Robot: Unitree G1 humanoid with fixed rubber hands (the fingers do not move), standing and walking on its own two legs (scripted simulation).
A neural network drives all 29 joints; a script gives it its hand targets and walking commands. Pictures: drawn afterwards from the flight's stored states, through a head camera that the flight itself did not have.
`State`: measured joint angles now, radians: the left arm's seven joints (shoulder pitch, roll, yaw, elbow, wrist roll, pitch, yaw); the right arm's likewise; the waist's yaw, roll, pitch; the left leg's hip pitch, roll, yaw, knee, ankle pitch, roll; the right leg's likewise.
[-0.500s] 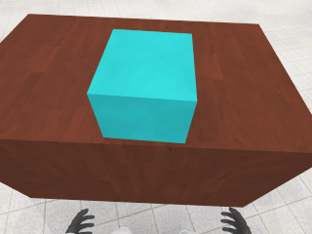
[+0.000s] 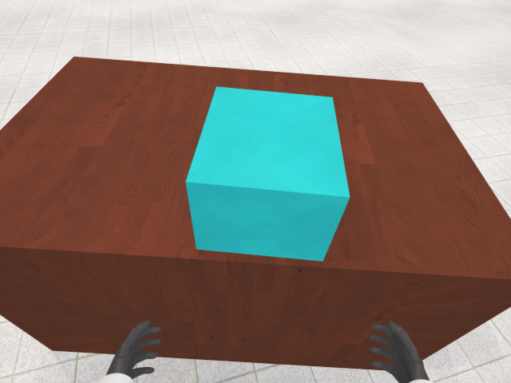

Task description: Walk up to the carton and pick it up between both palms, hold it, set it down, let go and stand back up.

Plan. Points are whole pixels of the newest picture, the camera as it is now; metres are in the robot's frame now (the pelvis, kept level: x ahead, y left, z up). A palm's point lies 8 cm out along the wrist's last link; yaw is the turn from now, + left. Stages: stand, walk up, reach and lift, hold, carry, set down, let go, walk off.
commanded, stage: reach and lift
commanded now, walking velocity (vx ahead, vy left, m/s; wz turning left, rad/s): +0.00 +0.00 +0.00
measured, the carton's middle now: (267, 170) +0.50 +0.03 +0.03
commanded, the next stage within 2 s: none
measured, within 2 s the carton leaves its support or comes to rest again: neither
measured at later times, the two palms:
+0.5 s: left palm (124, 329) +0.18 +0.22 -0.01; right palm (425, 340) +0.20 -0.22 +0.00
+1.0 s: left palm (113, 262) +0.25 +0.25 +0.05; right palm (414, 281) +0.27 -0.20 +0.05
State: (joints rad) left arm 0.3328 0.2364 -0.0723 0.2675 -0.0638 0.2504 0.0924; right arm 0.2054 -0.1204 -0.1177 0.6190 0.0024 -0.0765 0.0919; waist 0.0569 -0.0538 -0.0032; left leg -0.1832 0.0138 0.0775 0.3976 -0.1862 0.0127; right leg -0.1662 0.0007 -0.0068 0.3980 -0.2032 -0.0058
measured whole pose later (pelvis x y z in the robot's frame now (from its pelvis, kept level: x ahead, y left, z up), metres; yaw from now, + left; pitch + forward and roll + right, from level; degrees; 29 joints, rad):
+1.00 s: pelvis +0.03 -0.01 +0.01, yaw +1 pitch -1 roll -1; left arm 0.15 0.36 0.05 0.05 -0.29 0.15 -0.03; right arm 0.21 -0.22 0.02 0.01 0.26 0.09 -0.09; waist 0.05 -0.02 -0.02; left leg -0.12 0.03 0.05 0.31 -0.18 -0.01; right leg -0.06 0.03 -0.01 0.23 -0.16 -0.02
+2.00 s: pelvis +0.01 -0.01 +0.01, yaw +1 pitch +6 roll -1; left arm -0.71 0.41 0.08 0.63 -0.29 0.35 -0.01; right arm -0.76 -0.32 0.00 0.72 0.34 0.29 -0.09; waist 0.01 -0.01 -0.08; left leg -0.28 0.02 0.03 0.32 -0.14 0.00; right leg -0.22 0.03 -0.01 0.24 -0.12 -0.02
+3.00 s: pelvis +0.00 +0.00 -0.01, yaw +0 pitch +25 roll -1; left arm -1.09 0.37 -0.13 1.45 -0.44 -0.26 0.00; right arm -1.08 -0.33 0.12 1.32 0.39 -0.13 0.00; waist 0.00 0.00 -0.27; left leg -0.75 0.02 0.03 0.41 -0.11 0.02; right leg -0.70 0.02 0.00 0.36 -0.11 0.01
